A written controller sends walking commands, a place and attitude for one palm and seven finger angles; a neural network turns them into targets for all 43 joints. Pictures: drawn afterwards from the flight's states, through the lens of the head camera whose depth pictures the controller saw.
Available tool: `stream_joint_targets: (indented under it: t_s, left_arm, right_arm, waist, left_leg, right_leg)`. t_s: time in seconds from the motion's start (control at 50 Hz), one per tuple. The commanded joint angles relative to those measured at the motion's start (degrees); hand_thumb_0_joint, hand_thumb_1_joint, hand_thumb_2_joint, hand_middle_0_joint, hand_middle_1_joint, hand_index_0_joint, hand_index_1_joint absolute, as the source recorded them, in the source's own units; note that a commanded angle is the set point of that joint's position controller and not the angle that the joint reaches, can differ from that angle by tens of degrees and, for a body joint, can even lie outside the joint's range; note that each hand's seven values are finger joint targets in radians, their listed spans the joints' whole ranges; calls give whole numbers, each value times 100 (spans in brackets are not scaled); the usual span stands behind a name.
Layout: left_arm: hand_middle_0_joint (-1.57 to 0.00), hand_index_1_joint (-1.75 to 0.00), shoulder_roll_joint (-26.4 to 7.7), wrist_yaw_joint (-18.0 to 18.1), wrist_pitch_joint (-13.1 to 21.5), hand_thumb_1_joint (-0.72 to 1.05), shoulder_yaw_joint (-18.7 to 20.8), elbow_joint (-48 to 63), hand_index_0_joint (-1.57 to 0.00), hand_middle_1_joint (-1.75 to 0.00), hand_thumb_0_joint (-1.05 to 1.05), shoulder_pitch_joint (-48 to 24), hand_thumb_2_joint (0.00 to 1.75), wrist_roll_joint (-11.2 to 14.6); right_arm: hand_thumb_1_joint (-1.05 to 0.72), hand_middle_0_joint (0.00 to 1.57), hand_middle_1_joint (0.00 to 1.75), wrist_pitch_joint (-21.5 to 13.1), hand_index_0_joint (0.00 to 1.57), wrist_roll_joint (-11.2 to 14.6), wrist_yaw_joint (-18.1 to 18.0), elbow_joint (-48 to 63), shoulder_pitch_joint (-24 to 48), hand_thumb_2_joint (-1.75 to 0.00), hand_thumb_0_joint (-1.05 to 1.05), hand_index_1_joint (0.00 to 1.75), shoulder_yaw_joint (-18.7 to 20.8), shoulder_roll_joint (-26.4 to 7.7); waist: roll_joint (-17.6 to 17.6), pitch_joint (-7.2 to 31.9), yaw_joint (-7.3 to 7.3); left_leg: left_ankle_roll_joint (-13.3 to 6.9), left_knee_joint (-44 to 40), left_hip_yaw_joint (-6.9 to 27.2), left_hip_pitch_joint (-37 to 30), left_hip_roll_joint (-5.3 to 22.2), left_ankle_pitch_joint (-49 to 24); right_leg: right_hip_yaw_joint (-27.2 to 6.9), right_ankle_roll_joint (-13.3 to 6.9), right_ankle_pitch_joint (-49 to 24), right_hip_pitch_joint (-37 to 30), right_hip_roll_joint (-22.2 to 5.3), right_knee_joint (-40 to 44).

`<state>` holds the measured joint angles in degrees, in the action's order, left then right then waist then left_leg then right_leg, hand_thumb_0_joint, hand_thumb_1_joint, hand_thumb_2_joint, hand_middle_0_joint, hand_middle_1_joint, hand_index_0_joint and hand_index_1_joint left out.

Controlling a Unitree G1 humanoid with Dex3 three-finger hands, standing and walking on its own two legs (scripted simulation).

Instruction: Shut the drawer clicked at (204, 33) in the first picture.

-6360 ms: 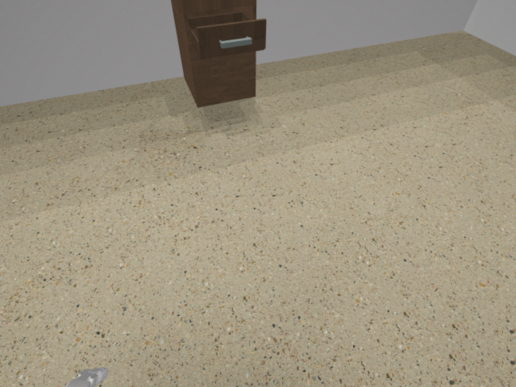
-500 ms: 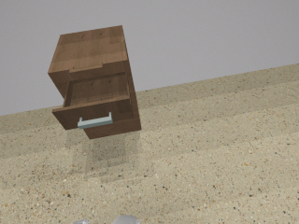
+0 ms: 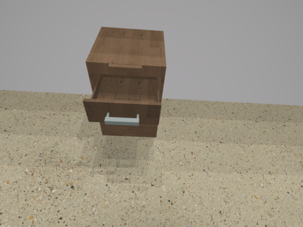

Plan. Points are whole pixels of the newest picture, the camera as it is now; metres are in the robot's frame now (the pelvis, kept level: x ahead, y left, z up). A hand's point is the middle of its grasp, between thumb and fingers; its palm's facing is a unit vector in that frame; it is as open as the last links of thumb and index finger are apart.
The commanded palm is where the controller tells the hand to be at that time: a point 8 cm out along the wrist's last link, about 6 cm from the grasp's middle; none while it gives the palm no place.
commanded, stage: take the last steps up to it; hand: left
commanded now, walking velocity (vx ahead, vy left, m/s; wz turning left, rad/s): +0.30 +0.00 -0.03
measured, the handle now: (122, 118) +0.65 +0.19 -0.25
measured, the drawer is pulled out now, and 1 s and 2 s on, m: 0.22 0.22 0.22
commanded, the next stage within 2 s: come to a stop and stand still in 0.70 s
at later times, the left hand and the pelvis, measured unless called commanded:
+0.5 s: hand (119, 191) +0.26 +0.12 -0.17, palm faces +0.00 -0.98 -0.20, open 7.3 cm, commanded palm none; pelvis +0.16 -0.05 -0.01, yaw -1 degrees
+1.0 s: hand (110, 197) +0.24 +0.15 -0.19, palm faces +0.06 -0.99 -0.15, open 7.4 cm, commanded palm none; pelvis +0.28 -0.01 +0.00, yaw -2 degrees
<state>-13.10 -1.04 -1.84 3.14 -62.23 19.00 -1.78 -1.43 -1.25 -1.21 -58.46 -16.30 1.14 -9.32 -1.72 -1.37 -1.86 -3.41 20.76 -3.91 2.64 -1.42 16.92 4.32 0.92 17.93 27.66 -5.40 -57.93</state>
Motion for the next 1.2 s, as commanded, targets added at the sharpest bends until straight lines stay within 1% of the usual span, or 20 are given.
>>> stream_joint_targets:
  t_s: [0.0,0.14,0.22,0.26,0.3,0.32,0.34,0.36,0.42,0.5,0.72,0.78,0.8,0.84,0.86,0.88,0.94,1.02,1.1,1.18]
  left_arm:
    - [-20,-30,-215,33,233,90,8,445,-20,-30,0,-470,90,27]
    - [-20,-30,-57,11,254,90,-12,759,-20,-30,0,-1360,90,76]
    - [-20,-30,32,-3,317,90,-24,927,-20,-30,0,-1739,90,97]
    - [-20,-30,2,14,360,90,2,814,-20,-30,0,-1265,90,97]
    - [-20,-30,-229,50,462,90,97,404,-20,-30,0,93,90,58]
    - [-20,-30,-700,115,549,90,228,216,-20,-30,0,826,90,-1]
    - [-20,-30,-1133,155,550,90,330,108,-20,-30,0,1246,90,64]
    - [-20,-30,-1091,173,513,90,316,151,-20,-30,0,1034,90,159]
    - [-20,-30,-446,226,540,90,143,443,-20,-30,0,-303,90,146]
    - [-20,-30,-109,217,601,90,3,430,-20,-30,0,-482,90,87]
    - [-20,-30,-426,191,565,90,82,110,-20,-30,0,175,90,34]
    - [-20,-30,-343,211,501,90,57,27,-20,-30,0,154,90,89]
    - [-20,-30,-159,232,469,90,-4,0,-20,-30,0,157,90,112]
    - [-20,-30,267,285,423,90,-165,-43,-20,-30,0,471,90,194]
    - [-20,-30,253,337,367,90,-187,-112,-20,-30,0,493,90,169]
    - [-20,-30,232,361,289,90,-203,-206,-20,-30,0,479,90,165]
    - [-20,-30,-3,359,146,90,-145,-271,-20,-30,0,354,90,134]
    - [-20,-30,-65,326,-44,90,-41,-53,-20,-30,0,146,90,87]
    - [-20,-30,39,297,-103,90,-1,163,-20,-30,0,53,90,61]
    - [-20,-30,17,303,7,90,-31,192,-20,-30,0,80,90,79]
  right_arm:
    - [-90,20,30,-194,20,66,-62,-39,-706,-90,0,30,138,-798]
    - [-90,20,30,-259,20,21,-114,-405,-1265,-90,0,30,131,-655]
    - [-90,20,30,-249,20,-30,-122,-566,-1431,-90,0,30,139,-662]
    - [-90,20,30,-246,20,-15,-123,-579,-1297,-90,0,30,154,-769]
    - [-90,20,30,-257,20,62,-104,-563,-1155,-90,0,30,177,-841]
    - [-90,20,30,-271,20,128,-42,-474,-1275,-90,0,30,168,-625]
    - [-90,20,30,-297,20,148,-32,-356,-1517,-90,0,30,154,-395]
    - [-90,20,30,-266,20,146,-39,-300,-1102,-90,0,30,177,-527]
    - [-90,20,30,-125,20,46,42,-241,-616,-90,0,30,194,-234]
    - [-90,20,30,106,20,-18,81,-352,-974,-90,0,30,165,-10]
    - [-90,20,30,-39,20,19,183,151,532,-90,0,30,155,-190]
    - [-90,20,30,-132,20,8,124,-2,224,-90,0,30,102,-258]
    - [-90,20,30,-187,20,-1,72,-157,-132,-90,0,30,103,-422]
    - [-90,20,30,-162,20,16,-38,-219,-427,-90,0,30,132,-917]
    - [-90,20,30,-86,20,29,-96,-214,-186,-90,0,30,74,-826]
    - [-90,20,30,-87,20,36,-168,-237,67,-90,0,30,6,-718]
    - [-90,20,30,42,20,72,-212,-226,368,-90,0,30,50,-718]
    - [-90,20,30,159,20,70,-247,-116,388,-90,0,30,248,-946]
    - [-90,20,30,231,20,9,-183,23,672,-90,0,30,315,-968]
    - [-90,20,30,232,20,16,-99,13,692,-90,0,30,313,-901]
  waist:
    - [618,-496,218]
    - [727,-849,394]
    - [744,-862,481]
    - [657,-572,222]
    - [418,205,-375]
    - [-449,871,-607]
    - [-1353,1439,-517]
    - [-521,1046,-520]
    - [189,-199,50]
    - [-314,-307,447]
    - [-481,-198,1]
    - [-373,10,165]
    - [44,209,292]
    - [1487,703,211]
    - [1123,529,129]
    - [1345,484,77]
    - [1076,191,109]
    - [567,237,172]
    - [974,351,126]
    - [1177,369,53]
  left_leg:
    - [-662,-1018,1023,-477,1471,-2252]
    - [-771,-939,906,-740,1640,-2920]
    - [-683,-628,789,-705,1664,-3449]
    - [-582,-64,564,-573,1589,-4631]
    - [-280,1500,246,-12,1226,-4708]
    - [-40,3033,20,1335,791,-3065]
    - [185,4863,-92,2441,-45,1308]
    - [62,5561,483,2712,196,1493]
    - [98,5368,636,2642,775,416]
    - [347,4372,321,2162,820,-53]
    - [411,1742,2,1999,581,-118]
    - [377,544,-134,959,367,-699]
    - [336,141,135,237,614,-1596]
    - [-510,100,1512,-600,2309,-5349]
    - [-693,23,1234,-232,2314,-5741]
    - [-611,-81,1146,-153,2136,-5952]
    - [-509,-12,795,-15,1943,-5928]
    - [-680,-145,842,202,2128,-5033]
    - [-596,-177,601,463,1919,-3601]
    - [-348,-8,560,808,1656,-2364]
  right_leg:
    - [-128,116,-351,1156,-84,-355]
    - [-53,7,-475,1352,-113,698]
    - [98,-213,-291,767,66,1585]
    - [319,-378,-185,-178,364,2057]
    - [319,-502,-962,-2124,531,2771]
    - [-971,-913,-1332,-3728,-511,2926]
    - [-3237,-1602,-2364,-4435,-2057,3632]
    - [-3197,-1811,-2090,-3952,-2073,3971]
    - [-1963,-1325,-881,-1666,-1552,4470]
    - [-710,-980,-1286,-757,-980,4788]
    - [-830,-1102,-1851,-1873,-1066,4441]
    - [-566,-825,-2135,-1872,-723,3753]
    - [-348,-608,-2182,-1662,-421,3013]
    - [73,-92,1087,-790,259,1707]
    - [-223,-60,1630,-988,191,1509]
    - [-342,11,1524,-1023,125,1490]
    - [-362,36,981,-995,80,1529]
    - [-390,77,956,-756,162,818]
    - [-302,84,800,-788,205,941]
    - [-164,33,61,-1457,244,2359]
